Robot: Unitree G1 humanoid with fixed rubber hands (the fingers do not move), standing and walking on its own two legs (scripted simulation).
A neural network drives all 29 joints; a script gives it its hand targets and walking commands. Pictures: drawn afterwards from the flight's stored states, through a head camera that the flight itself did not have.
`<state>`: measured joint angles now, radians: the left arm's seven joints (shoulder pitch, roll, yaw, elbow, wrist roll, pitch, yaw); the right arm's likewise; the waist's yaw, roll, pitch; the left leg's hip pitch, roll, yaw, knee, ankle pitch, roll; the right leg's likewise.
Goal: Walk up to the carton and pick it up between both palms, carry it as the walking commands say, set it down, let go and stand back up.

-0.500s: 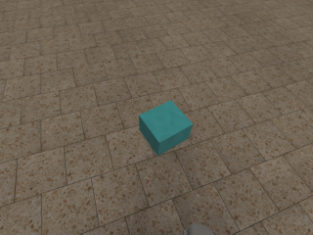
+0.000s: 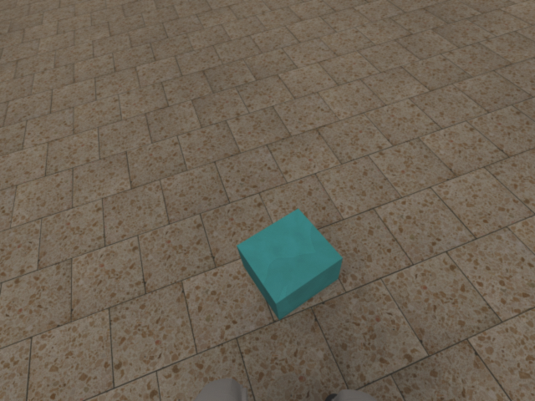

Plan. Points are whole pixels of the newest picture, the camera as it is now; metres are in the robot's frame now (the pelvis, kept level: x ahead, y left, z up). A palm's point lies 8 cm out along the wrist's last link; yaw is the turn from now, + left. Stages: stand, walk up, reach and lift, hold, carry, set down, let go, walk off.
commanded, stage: walk up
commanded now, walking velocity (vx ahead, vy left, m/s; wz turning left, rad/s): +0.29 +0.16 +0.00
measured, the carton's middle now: (289, 262) +0.62 -0.01 -0.68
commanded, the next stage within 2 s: none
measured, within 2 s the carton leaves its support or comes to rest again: neither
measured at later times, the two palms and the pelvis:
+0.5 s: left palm (115, 394) +0.15 +0.30 -0.15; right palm out of the picture +0.12 -0.18 -0.10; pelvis +0.14 +0.06 +0.01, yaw -1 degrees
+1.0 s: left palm (144, 351) +0.21 +0.25 -0.14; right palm (415, 382) +0.15 -0.21 -0.15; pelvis +0.17 +0.02 +0.00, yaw +2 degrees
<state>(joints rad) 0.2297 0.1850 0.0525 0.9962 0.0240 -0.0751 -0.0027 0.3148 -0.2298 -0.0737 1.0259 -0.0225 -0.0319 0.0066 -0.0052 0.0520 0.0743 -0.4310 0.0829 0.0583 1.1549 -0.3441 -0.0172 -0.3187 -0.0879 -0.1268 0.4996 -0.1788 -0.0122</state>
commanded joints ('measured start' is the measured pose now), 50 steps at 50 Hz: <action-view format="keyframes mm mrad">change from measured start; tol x32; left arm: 1 110 111 15 4 3 -14 5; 50 42 138 25 20 -17 95 71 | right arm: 1 142 8 2 6 -6 38 8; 50 -60 -59 -17 -56 -2 38 -48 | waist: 1 -19 -233 -86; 11 22 -340 -49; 16 -88 323 -63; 36 -23 -267 -128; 50 35 11 -59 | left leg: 1 -19 23 -37 -27 58 -3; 14 369 -39 94 -668 92 -28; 18 291 457 -551 -1006 -32 138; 27 244 119 54 -809 1015 113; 31 304 161 -6 -760 866 157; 36 201 22 4 -664 -76 7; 50 -18 85 -123 -625 178 22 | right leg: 1 84 -241 162 -197 545 -91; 12 30 -136 74 -230 -166 -73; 16 -305 60 -38 408 -493 14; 24 -219 -11 86 561 -52 61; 31 42 83 22 110 -75 49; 35 342 -212 264 -138 507 -10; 39 65 -116 261 -282 -47 -53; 50 143 -74 89 -21 3 -21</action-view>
